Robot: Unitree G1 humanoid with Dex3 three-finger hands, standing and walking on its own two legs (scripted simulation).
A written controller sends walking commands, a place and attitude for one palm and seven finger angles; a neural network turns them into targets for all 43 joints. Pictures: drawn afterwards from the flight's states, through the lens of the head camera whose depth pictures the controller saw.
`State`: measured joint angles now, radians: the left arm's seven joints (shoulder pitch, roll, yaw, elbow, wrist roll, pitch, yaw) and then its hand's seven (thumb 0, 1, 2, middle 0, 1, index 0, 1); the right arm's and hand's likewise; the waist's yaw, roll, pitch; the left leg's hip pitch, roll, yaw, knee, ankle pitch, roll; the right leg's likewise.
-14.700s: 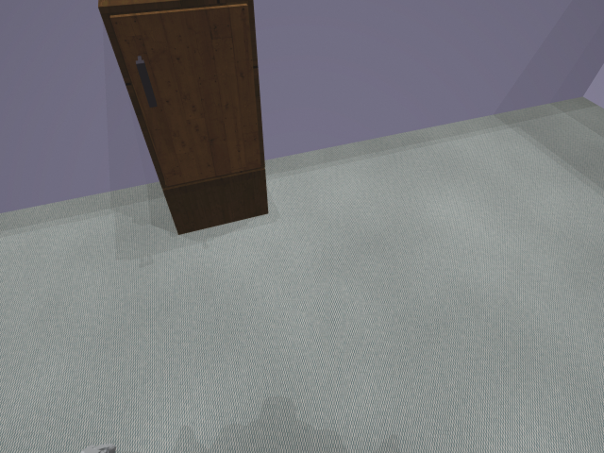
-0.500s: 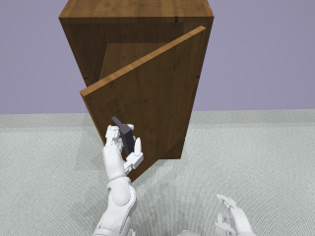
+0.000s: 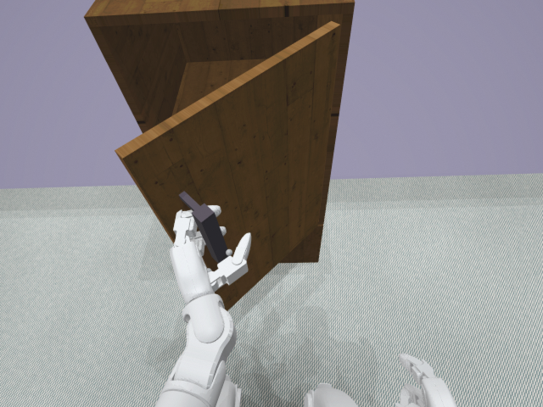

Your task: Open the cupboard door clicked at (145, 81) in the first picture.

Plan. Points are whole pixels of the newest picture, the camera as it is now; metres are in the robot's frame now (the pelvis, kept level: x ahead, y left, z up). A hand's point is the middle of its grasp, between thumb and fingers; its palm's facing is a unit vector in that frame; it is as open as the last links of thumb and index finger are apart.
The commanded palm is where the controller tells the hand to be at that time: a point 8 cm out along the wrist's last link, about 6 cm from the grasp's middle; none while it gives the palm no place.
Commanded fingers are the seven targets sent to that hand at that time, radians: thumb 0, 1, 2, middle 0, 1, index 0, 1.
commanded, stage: open thumb and fingers to let go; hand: left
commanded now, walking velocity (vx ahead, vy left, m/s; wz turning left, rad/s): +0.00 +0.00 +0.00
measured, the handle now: (204, 228) +0.37 +0.11 +0.04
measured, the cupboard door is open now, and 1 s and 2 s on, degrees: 45 45 45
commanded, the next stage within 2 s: slide the hand sideways off the handle in 0.50 s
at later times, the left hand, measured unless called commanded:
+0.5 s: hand (228, 251) +0.34 +0.07 +0.03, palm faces +0.31 -0.95 -0.02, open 15.0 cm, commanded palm +0.29 +0.12 +0.03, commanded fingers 0.00 -0.50 0.30 -0.15 -0.30 -0.15 -0.30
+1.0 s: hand (220, 281) +0.29 +0.08 +0.04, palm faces -0.10 -0.99 +0.04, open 16.3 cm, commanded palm +0.26 +0.14 +0.03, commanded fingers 0.00 -0.50 0.30 -0.15 -0.30 -0.15 -0.30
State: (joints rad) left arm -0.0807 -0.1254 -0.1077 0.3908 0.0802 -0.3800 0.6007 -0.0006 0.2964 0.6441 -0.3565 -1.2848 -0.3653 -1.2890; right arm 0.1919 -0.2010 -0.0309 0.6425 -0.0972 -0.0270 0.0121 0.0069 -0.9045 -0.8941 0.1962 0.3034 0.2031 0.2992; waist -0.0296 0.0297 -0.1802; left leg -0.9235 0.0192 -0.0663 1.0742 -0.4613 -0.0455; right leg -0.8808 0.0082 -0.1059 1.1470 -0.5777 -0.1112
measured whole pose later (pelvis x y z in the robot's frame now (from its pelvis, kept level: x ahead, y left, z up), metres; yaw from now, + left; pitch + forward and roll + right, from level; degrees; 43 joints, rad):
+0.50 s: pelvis -0.01 +0.03 +0.00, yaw -2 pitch +17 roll +1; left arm -0.16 -0.13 -0.15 0.47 0.10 -0.37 0.64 -0.01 -0.49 0.31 -0.27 -0.70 -0.28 -0.71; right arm 0.17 -0.17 -0.02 0.63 -0.11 -0.04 0.01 0.01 -0.90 -0.89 0.20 0.30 0.20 0.30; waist -0.04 0.03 -0.18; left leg -0.95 0.02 -0.05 1.11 -0.46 -0.05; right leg -0.89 0.01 -0.08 1.15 -0.55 -0.07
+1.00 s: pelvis -0.01 +0.07 -0.01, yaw -4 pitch +16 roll -1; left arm -0.01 -0.05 -0.25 0.29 0.04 -0.43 0.27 -0.02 -0.51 0.30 -0.16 -0.31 -0.16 -0.32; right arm 0.23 -0.21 -0.01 0.52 -0.04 0.02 0.04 0.01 -0.90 -0.89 0.20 0.30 0.20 0.30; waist -0.03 0.03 -0.16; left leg -0.97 0.01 -0.01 1.18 -0.49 0.00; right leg -0.91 0.00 -0.04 1.19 -0.55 -0.02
